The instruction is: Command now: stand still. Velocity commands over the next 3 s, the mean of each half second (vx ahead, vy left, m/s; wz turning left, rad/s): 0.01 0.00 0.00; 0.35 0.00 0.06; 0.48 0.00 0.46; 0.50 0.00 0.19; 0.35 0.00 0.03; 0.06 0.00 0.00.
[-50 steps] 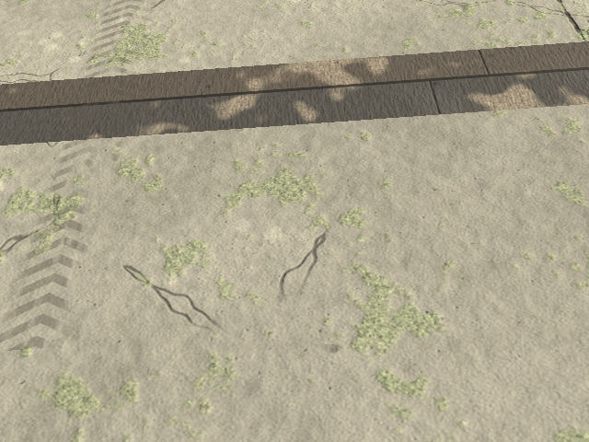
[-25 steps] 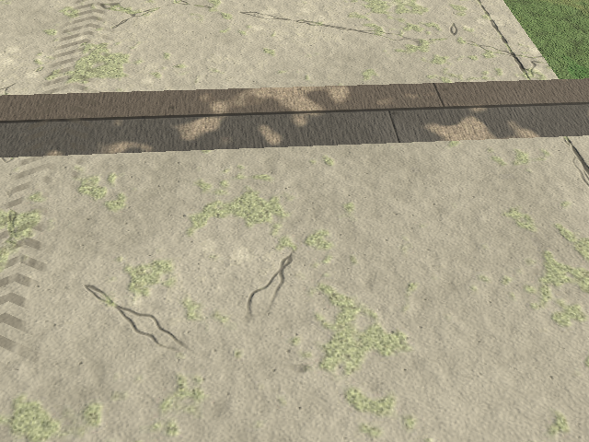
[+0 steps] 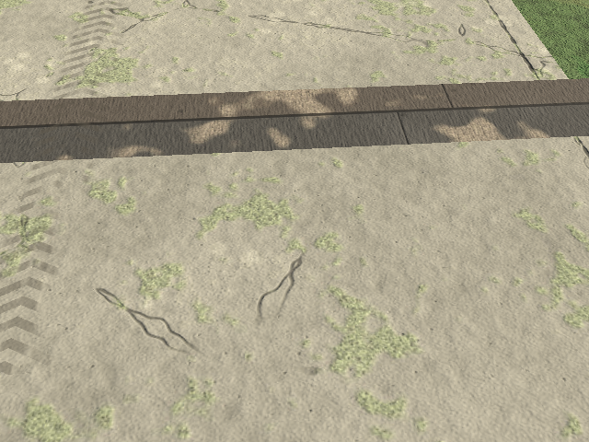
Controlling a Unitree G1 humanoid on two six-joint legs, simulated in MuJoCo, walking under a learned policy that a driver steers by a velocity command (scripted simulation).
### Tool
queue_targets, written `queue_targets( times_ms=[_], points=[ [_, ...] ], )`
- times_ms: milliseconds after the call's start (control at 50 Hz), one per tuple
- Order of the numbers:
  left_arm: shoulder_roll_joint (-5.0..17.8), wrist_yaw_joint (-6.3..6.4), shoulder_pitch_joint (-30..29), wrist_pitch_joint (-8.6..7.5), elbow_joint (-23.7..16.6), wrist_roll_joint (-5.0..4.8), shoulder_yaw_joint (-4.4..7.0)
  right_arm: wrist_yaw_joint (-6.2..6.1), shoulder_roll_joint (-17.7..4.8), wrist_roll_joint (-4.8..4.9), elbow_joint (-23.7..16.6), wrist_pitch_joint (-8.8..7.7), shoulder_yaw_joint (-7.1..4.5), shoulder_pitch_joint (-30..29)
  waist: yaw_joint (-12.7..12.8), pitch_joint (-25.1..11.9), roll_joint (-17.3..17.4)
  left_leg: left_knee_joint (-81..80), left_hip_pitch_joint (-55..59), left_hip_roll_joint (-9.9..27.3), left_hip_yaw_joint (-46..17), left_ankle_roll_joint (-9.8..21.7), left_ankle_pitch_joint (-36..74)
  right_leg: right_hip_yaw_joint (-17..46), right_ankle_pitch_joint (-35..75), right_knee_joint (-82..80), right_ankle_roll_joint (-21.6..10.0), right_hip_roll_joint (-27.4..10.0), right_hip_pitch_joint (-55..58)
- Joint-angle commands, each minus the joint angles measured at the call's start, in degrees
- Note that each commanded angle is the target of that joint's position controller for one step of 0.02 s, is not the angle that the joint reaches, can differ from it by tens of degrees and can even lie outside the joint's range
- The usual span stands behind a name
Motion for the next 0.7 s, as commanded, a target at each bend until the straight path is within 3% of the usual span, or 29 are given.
queue_targets(
  times_ms=[20,420,440,480,500,540,580,640,700],
  points=[
    [5.0,0.24,2.8,-0.27,-0.2,-0.02,0.56,-0.23,-5.4,0.00,-0.6,-0.40,-0.75,2.4,0.0,1.5,0.7,-4.1,-0.5,7.5,-7.1,0.8,4.2,3.7,6.0,-2.4,-1.8,-5.1,-2.6],
    [2.9,0.67,5.0,-0.26,1.5,-0.06,-0.01,-0.59,-3.2,-0.04,1.7,-0.50,-0.47,5.3,-0.1,2.0,0.6,-3.2,-0.4,7.2,-7.0,1.0,6.1,3.0,6.1,-1.3,-1.6,-5.2,-3.3],
    [2.5,0.67,5.5,-0.23,1.7,0.04,-0.13,-0.55,-3.0,-0.11,1.9,-0.46,-0.44,5.7,-0.2,0.9,0.8,-4.1,0.0,6.8,-7.2,1.1,0.6,2.7,2.7,-1.4,-1.7,-4.7,-3.0],
    [2.8,0.57,5.3,-0.09,1.0,0.52,0.18,-0.51,-5.4,-0.09,1.9,0.07,-1.46,6.4,-0.7,2.1,3.4,-5.7,-0.8,6.7,-9.5,2.7,-15.3,0.0,-7.8,2.9,-2.4,-1.7,-6.1],
    [2.8,0.33,4.7,-0.05,0.2,0.94,0.31,-0.42,-6.7,-0.08,2.0,0.48,-2.14,7.8,-1.4,3.1,5.6,-7.2,-1.0,8.2,-12.7,4.6,-25.5,-1.8,-14.1,7.1,-3.0,0.2,-10.0],
    [1.6,-0.48,1.8,-0.42,-2.2,2.05,0.17,-0.18,-7.8,-0.29,2.9,0.91,-3.13,12.3,-3.3,7.1,8.5,-12.6,-1.7,15.4,-22.5,9.4,-38.6,-5.7,-16.7,16.4,-3.5,0.8,-17.8],
    [1.7,-1.19,-0.9,-1.50,-4.5,2.08,0.38,0.09,-7.2,-0.94,2.9,0.32,-3.49,13.0,-3.5,9.6,7.5,-15.7,-3.5,20.0,-27.5,12.4,-35.5,-5.6,-15.6,24.6,-3.7,-2.5,-22.0],
    [2.2,-2.27,-0.7,-3.21,-6.2,1.36,1.02,0.36,-7.8,-0.86,1.5,-1.21,-4.01,10.5,-1.2,7.2,5.1,-14.5,-1.8,18.5,-22.2,11.3,-24.8,-5.4,-14.5,24.1,-3.9,-4.1,-22.1],
    [1.3,-2.53,2.9,-3.85,-6.1,0.65,1.51,0.52,-7.6,-0.12,0.2,-1.91,-4.22,7.0,1.7,5.3,5.9,-10.7,-8.7,13.8,-13.8,8.9,-19.1,-8.9,-7.8,12.4,-4.2,-1.6,-8.3]
  ],
)
Next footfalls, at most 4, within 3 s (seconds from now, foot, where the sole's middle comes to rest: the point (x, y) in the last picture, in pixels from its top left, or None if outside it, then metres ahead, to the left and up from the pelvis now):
0.76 right None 0.12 -0.13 -0.78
1.24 left None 0.45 0.02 -0.78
1.76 right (306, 331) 0.81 -0.01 -0.78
2.30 left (204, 272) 1.00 0.27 -0.78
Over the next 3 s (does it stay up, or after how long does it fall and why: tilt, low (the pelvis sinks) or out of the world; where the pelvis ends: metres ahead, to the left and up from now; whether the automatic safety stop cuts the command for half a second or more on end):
stays up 0.97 0.17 0.00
